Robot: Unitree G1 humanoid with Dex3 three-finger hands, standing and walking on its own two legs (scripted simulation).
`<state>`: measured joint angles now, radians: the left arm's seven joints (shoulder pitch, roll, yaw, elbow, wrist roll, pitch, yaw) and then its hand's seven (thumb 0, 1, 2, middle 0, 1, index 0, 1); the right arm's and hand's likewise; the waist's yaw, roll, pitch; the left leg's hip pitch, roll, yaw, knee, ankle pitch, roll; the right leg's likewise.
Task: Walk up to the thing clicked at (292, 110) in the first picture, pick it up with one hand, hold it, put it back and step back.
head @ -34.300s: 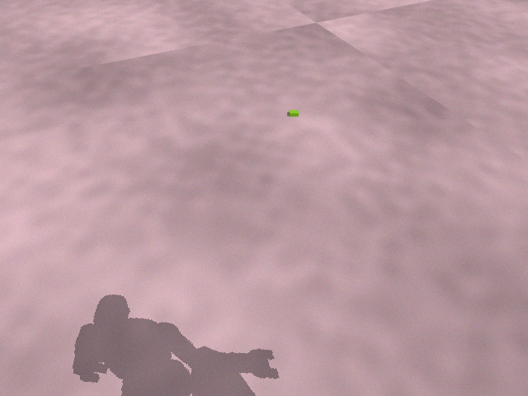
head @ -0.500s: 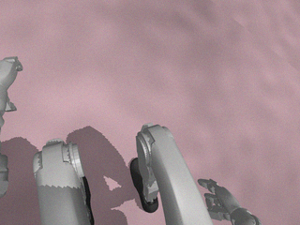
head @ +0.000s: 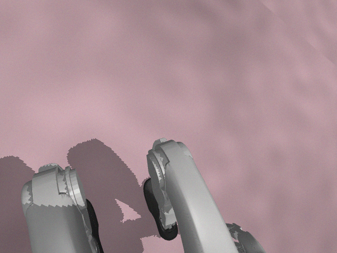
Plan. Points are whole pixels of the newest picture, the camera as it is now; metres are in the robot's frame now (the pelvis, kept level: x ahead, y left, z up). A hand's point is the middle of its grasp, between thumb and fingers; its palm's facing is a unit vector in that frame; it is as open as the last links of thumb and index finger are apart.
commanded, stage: home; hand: left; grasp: from above
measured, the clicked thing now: out of the picture +0.59 +0.39 -0.33
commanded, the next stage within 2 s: none
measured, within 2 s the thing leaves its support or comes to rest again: neither
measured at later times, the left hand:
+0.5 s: hand out of the picture +0.28 +0.28 +0.06, palm faces -0.11 -0.78 -0.61, open 7.5 cm
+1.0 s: hand out of the picture +0.22 +0.24 +0.27, palm faces +0.26 -0.94 -0.21, open 7.4 cm
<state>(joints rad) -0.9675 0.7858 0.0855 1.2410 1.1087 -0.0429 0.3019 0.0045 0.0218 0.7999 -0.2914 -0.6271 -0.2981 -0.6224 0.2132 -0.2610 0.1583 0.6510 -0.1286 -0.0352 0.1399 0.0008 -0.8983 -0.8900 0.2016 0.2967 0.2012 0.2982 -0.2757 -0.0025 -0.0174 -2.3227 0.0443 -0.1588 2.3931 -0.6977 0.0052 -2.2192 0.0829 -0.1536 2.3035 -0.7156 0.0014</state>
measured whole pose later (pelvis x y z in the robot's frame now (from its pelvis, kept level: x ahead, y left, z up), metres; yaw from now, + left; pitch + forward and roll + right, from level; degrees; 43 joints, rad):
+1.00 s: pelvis +0.06 +0.01 +0.35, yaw +12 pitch +16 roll -4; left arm 0.31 0.23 0.06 0.06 -0.07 0.40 0.08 0.02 0.90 0.90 -0.20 -0.30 -0.20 -0.29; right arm 0.28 -0.21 0.05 0.56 0.04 -0.14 -0.16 0.01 -0.91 -0.89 0.20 0.30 0.20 0.30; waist -0.08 0.04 -0.18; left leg -0.93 0.02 -0.07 1.16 -0.51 0.00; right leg -0.85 0.04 -0.05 1.09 -0.53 -0.01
